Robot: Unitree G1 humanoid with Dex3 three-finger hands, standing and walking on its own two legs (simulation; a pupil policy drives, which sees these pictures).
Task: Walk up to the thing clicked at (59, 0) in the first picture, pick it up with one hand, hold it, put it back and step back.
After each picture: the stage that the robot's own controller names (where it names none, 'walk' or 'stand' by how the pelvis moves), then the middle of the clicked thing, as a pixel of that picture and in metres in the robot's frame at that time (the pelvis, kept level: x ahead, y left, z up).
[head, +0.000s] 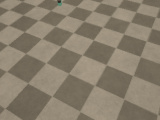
stand; (59, 1) +2.30 +0.39 -0.72
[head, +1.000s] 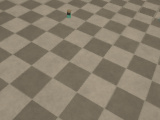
walk; (69, 13) +2.17 +0.15 -0.70
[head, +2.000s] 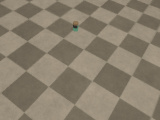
walk; (75, 26) +1.54 +0.05 -0.71
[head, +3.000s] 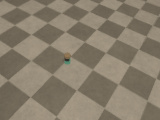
walk; (67, 58) +1.04 +0.12 -0.71
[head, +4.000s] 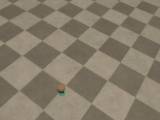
walk; (61, 89) +0.67 +0.15 -0.71
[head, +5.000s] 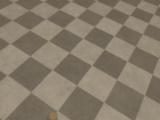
walk; (53, 118) +0.43 +0.15 -0.72
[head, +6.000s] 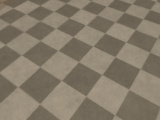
stand; out of the picture +0.35 +0.19 -0.72
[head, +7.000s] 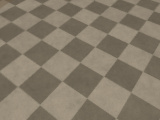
stand; out of the picture +0.32 +0.17 -0.71
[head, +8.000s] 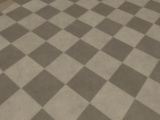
stand; out of the picture +0.29 +0.17 -0.72
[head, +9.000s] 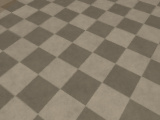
stand; out of the picture +0.27 +0.19 -0.72
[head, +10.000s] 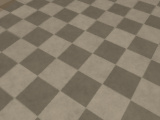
stand; out of the picture +0.25 +0.18 -0.73
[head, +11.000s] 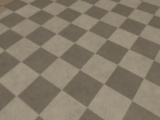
stand; out of the picture +0.26 +0.18 -0.73
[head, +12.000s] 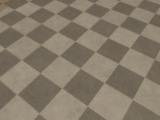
stand; out of the picture +0.26 +0.17 -0.73
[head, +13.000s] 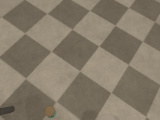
go down; (50, 112) +0.30 +0.17 -0.60
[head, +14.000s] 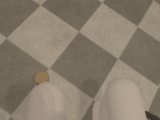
go down; (42, 80) +0.38 +0.16 -0.33
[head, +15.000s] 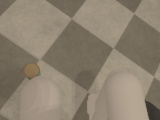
close in; (32, 72) +0.38 +0.16 -0.30
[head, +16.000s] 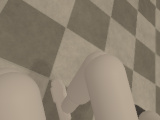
close in; out of the picture +0.38 +0.20 -0.24
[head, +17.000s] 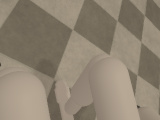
close; out of the picture +0.38 +0.19 -0.24
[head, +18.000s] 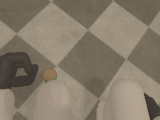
lift; (50, 77) +0.37 +0.15 -0.34
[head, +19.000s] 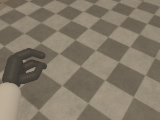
go down; out of the picture +0.30 +0.14 -0.67
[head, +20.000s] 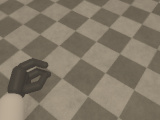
crouch; out of the picture +0.28 +0.16 -0.68
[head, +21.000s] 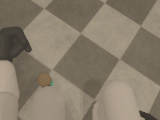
crouch; (45, 81) +0.38 +0.15 -0.38
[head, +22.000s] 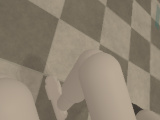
lower; out of the picture +0.38 +0.20 -0.24
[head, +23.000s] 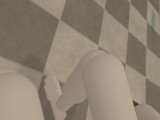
lower; out of the picture +0.38 +0.20 -0.23
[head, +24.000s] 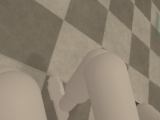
lower; out of the picture +0.37 +0.19 -0.23
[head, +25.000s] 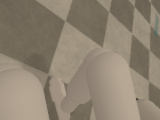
lower; out of the picture +0.37 +0.19 -0.22
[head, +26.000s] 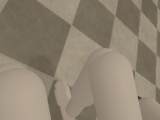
loosen; out of the picture +0.37 +0.18 -0.20
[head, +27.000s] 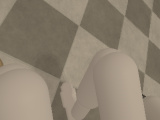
withdraw; out of the picture +0.35 +0.17 -0.19
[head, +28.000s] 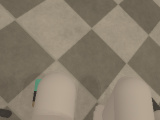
stand; (41, 93) +0.28 +0.15 -0.29
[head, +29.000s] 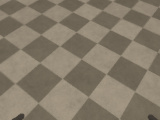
stand; out of the picture +0.21 +0.19 -0.67
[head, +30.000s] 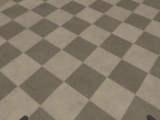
stand; out of the picture +0.21 +0.24 -0.69
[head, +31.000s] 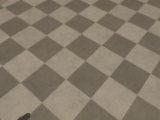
stand; out of the picture +0.20 +0.26 -0.70
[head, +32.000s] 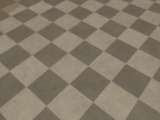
walk; out of the picture +0.22 +0.29 -0.75
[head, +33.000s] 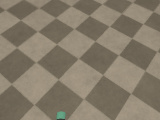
walk; out of the picture +0.33 +0.17 -0.73
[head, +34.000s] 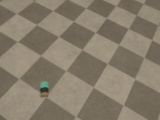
walk; (44, 89) +0.56 +0.26 -0.73
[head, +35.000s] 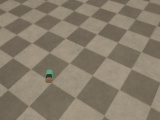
stand; (49, 76) +0.86 +0.41 -0.73
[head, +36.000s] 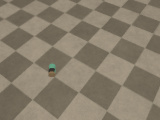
stand; (52, 70) +0.88 +0.33 -0.74
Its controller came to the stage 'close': yes
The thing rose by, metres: 0.01
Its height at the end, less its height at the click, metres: -0.02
